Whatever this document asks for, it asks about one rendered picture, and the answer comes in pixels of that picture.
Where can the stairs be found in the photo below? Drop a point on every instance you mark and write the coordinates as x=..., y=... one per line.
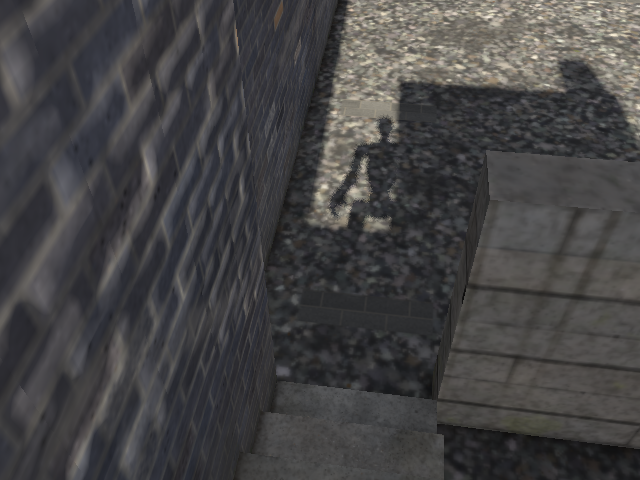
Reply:
x=325, y=433

